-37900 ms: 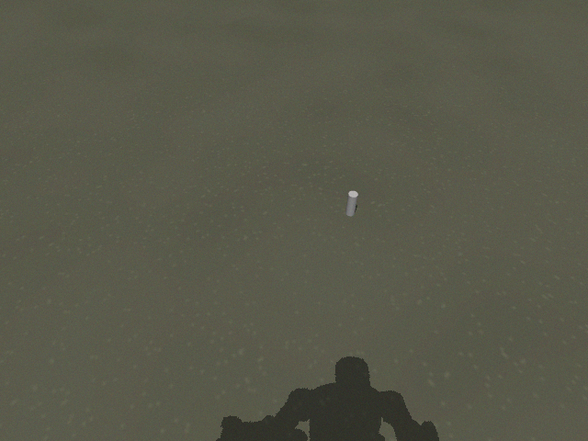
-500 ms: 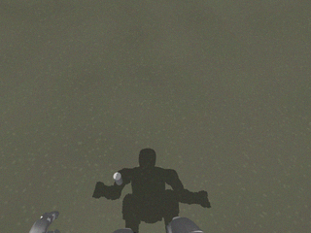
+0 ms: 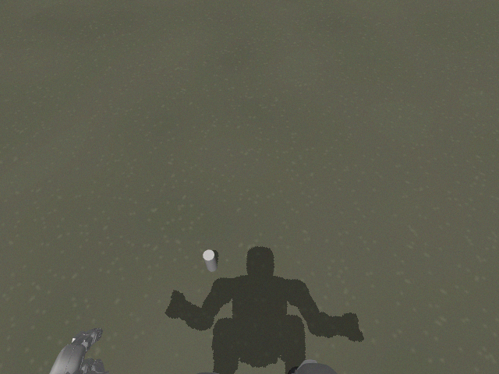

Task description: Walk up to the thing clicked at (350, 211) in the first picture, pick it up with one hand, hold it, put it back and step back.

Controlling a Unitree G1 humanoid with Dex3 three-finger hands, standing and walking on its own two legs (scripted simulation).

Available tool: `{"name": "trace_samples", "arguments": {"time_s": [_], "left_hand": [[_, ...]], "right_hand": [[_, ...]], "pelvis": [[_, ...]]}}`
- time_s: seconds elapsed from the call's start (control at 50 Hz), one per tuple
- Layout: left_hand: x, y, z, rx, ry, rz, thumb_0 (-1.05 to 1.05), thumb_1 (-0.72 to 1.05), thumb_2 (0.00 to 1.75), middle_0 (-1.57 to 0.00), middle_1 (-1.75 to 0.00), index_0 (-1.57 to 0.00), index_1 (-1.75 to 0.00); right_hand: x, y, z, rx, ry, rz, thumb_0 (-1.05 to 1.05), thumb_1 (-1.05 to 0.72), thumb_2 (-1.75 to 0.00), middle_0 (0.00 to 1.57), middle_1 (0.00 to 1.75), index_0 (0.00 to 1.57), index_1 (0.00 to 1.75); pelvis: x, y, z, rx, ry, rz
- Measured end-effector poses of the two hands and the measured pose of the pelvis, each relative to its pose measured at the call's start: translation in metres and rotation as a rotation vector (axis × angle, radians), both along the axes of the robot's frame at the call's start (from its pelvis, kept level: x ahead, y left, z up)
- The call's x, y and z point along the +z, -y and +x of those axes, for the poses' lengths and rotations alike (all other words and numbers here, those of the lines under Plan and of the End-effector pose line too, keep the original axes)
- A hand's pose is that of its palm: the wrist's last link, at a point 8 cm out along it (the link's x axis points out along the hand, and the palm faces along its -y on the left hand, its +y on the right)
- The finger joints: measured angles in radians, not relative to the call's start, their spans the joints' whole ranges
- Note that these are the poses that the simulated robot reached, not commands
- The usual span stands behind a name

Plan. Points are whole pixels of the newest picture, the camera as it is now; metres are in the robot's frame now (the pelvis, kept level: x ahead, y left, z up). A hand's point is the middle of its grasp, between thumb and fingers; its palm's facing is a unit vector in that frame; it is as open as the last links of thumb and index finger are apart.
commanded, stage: step back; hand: left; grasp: from the side
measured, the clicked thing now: (210, 261) +0.54 +0.18 -0.69
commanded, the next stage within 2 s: none
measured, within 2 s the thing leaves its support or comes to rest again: neither
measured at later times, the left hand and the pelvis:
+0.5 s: hand out of the picture -0.07 +0.24 -0.15, palm faces -0.08 -0.91 -0.40, open 7.4 cm; pelvis -0.16 -0.03 -0.01, yaw -4 degrees
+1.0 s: hand out of the picture -0.21 +0.22 -0.14, palm faces +0.00 -0.94 -0.34, open 7.4 cm; pelvis -0.33 -0.04 +0.01, yaw +0 degrees
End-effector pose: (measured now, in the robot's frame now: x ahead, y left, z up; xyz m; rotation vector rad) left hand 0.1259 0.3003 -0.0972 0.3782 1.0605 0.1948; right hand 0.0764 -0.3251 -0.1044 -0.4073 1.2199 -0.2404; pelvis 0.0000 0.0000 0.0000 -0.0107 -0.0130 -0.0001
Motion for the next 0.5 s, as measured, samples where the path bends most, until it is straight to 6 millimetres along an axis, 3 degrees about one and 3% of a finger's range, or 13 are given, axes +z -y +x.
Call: {"name": "trace_samples", "arguments": {"time_s": [0.08, 0.22, 0.36, 0.5], "left_hand": [[-0.015, -0.011, -0.023, 0.021, -0.01, -0.03, 0.01, 0.9, 0.89, -0.2, -0.3, -0.2, -0.3], [-0.011, -0.012, -0.077, 0.041, -0.065, -0.059, 0.01, 0.9, 0.89, -0.2, -0.3, -0.2, -0.3], [-0.016, -0.008, -0.134, 0.014, -0.128, -0.015, 0.01, 0.9, 0.89, -0.2, -0.3, -0.2, -0.3], [-0.01, 0.02, -0.195, -0.001, -0.129, 0.016, 0.01, 0.9, 0.89, -0.2, -0.3, -0.2, -0.3]], "right_hand": [[0.007, -0.018, -0.027, 0.015, -0.005, -0.004, 0.0, -0.91, -0.9, 0.2, 0.3, 0.2, 0.3], [0.031, -0.026, -0.055, 0.02, 0.038, -0.01, 0.0, -0.9, -0.9, 0.21, 0.3, 0.21, 0.3], [0.028, -0.009, -0.074, 0.025, 0.15, -0.013, 0.0, -0.9, -0.9, 0.21, 0.3, 0.21, 0.3], [-0.002, 0.025, -0.123, -0.016, 0.181, 0.022, 0.0, -0.9, -0.9, 0.21, 0.3, 0.21, 0.3]], "pelvis": [[-0.001, -0.007, -0.025, -0.015, 0.035, 0.035], [0.014, -0.007, -0.057, -0.026, 0.013, -0.025], [0.006, 0.006, -0.106, -0.074, 0.019, -0.013], [-0.009, 0.027, -0.162, -0.069, 0.05, -0.037]]}}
